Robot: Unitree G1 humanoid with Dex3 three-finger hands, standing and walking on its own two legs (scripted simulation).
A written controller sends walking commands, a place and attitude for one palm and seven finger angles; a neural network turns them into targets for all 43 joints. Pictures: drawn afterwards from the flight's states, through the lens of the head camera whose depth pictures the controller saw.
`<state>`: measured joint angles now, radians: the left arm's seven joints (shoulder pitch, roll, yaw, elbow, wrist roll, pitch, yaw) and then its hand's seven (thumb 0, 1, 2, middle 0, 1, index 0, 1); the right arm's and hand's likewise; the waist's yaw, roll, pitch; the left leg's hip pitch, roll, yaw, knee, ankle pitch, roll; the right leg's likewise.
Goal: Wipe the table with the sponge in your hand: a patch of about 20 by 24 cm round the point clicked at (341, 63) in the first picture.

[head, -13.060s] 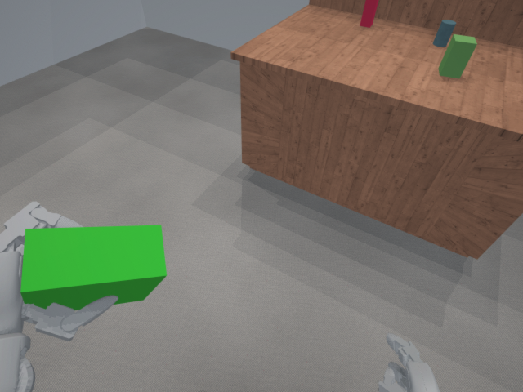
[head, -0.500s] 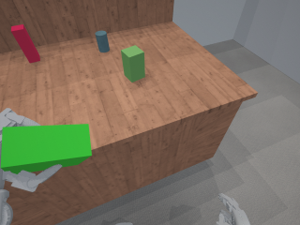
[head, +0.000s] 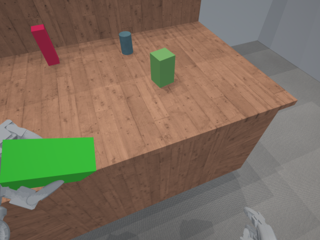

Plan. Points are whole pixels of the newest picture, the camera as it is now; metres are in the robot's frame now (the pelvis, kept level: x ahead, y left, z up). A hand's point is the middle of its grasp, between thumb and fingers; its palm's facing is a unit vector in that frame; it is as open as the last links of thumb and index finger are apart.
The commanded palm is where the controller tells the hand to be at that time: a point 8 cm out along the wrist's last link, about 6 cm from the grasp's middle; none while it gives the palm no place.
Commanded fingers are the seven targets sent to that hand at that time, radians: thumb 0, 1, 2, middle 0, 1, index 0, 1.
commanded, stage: shuffle to correct the standing spot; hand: left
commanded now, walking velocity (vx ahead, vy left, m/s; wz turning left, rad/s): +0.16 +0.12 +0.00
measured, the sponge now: (63, 163) +0.23 +0.20 +0.15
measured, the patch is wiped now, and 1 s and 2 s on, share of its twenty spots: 0.00 0.00 0.00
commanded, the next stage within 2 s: come to a stop and stand still in 0.60 s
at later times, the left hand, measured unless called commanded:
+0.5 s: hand (10, 143) +0.25 +0.30 +0.17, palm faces +0.39 -0.81 -0.45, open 10.3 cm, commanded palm +0.19 +0.34 +0.19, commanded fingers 0.00 0.10 1.30 -1.20 -1.60 -1.20 -1.60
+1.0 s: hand out of the picture +0.28 +0.34 +0.18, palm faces +0.37 -0.83 -0.41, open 10.3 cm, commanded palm +0.22 +0.37 +0.19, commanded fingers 0.00 0.10 1.30 -1.20 -1.60 -1.20 -1.60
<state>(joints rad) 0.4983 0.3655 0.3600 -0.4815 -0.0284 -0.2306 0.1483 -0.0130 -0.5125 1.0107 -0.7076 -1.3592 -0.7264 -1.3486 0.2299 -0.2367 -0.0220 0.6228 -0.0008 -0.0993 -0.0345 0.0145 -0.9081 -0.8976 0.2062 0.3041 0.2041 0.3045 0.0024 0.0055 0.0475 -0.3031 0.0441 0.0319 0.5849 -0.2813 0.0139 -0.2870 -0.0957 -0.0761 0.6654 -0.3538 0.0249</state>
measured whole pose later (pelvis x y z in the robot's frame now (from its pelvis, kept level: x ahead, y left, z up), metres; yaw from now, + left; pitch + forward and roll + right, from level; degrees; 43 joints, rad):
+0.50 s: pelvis +0.03 +0.06 +0.00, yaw -1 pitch -1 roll +2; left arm 0.47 0.39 0.38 -0.48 -0.03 -0.19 0.15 -0.01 -0.51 1.01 -0.71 -1.36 -0.73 -1.35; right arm 0.20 -0.17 0.01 0.62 0.00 -0.13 -0.03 0.01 -0.91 -0.90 0.21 0.30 0.20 0.30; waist -0.01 -0.02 0.05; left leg -0.29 -0.02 0.07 0.59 -0.29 0.03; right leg -0.37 -0.03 -0.07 0.84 -0.45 0.00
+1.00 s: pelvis +0.06 +0.09 +0.01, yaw -1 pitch -1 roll -1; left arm 0.46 0.38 0.37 -0.53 -0.04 -0.17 0.14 -0.01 -0.51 1.01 -0.71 -1.36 -0.73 -1.35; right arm 0.16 -0.16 0.02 0.60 0.00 -0.11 -0.04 0.01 -0.91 -0.90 0.20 0.30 0.20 0.30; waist 0.00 -0.01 0.07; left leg -0.30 0.07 0.05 0.54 -0.23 -0.02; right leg -0.20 -0.01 -0.08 0.51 -0.29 0.00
